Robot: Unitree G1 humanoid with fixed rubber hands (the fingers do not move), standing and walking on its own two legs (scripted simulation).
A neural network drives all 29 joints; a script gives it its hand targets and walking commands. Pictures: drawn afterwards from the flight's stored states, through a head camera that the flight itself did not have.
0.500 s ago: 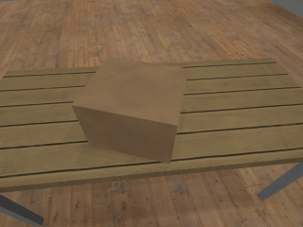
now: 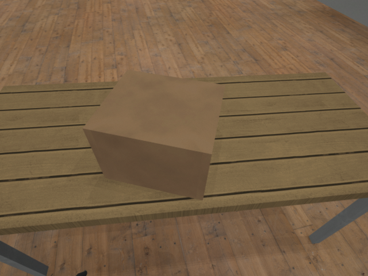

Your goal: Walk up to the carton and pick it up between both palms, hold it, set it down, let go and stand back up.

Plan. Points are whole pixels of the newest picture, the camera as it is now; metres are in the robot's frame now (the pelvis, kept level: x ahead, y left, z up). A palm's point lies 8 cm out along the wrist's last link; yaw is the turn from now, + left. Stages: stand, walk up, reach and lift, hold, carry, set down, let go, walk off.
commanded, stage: walk up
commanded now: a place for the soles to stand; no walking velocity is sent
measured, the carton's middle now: (163, 132) +0.51 +0.06 +0.00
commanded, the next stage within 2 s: reach and lift in 0.02 s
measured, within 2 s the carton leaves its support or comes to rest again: neither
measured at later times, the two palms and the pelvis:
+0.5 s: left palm out of the picture +0.15 +0.28 -0.08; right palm out of the picture +0.11 -0.23 -0.07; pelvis -0.01 +0.03 +0.01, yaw -1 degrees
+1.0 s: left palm (44, 265) +0.18 +0.30 -0.05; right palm (282, 273) +0.15 -0.19 -0.05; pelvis +0.01 +0.05 +0.01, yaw -1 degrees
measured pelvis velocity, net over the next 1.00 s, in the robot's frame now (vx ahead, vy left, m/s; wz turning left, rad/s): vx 0.01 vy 0.05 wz -0.01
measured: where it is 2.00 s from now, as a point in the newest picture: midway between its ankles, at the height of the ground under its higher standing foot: outside the picture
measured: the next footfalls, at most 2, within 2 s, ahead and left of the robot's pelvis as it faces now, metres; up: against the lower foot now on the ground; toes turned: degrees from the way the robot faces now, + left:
none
